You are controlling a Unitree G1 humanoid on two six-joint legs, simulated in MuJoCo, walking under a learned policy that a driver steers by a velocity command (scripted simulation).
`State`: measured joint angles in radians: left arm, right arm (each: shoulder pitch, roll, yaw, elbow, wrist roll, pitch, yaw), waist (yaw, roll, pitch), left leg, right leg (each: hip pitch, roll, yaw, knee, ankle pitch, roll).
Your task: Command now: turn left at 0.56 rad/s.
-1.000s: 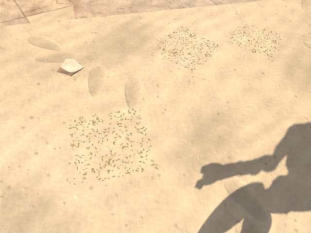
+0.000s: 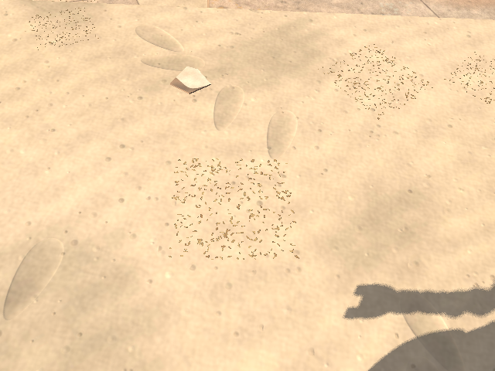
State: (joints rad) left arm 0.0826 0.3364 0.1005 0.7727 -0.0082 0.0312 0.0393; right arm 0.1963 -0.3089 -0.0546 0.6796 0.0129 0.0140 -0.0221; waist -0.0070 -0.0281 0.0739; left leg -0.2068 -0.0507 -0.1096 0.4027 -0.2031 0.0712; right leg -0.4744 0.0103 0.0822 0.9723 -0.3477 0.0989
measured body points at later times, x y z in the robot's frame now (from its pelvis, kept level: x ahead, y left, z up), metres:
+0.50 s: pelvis +0.01 -0.04 -0.01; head +0.04 -0.05 +0.44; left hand +0.10 +0.24 -0.12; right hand +0.19 -0.30 -0.12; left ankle -0.04 +0.10 -0.73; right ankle +0.03 -0.16 -0.75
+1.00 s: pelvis +0.11 -0.10 -0.03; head +0.14 -0.12 +0.42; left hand +0.34 +0.14 -0.11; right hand +0.10 -0.40 -0.15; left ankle -0.02 +0.09 -0.71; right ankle +0.15 -0.19 -0.75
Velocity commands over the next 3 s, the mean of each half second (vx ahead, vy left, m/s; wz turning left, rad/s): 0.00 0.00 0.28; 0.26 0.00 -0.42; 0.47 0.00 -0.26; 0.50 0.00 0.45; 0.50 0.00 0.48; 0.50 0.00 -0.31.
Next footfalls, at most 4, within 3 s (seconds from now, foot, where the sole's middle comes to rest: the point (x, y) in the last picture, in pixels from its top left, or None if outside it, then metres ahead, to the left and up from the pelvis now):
0.26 right None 0.07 -0.15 -0.79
0.56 left None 0.01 0.10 -0.79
0.96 right None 0.19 -0.20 -0.79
1.48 left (274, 327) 0.56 -0.11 -0.79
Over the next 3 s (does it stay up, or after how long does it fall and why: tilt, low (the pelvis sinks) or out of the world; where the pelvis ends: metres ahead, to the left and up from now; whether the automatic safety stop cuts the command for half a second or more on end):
stays up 1.18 -0.16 -0.03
